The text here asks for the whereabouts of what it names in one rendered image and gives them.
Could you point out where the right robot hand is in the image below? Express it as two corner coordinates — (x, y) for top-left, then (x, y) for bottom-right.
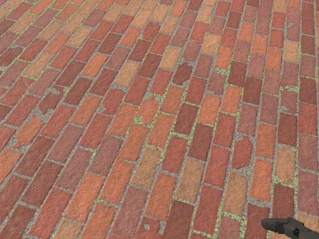
(261, 216), (319, 239)

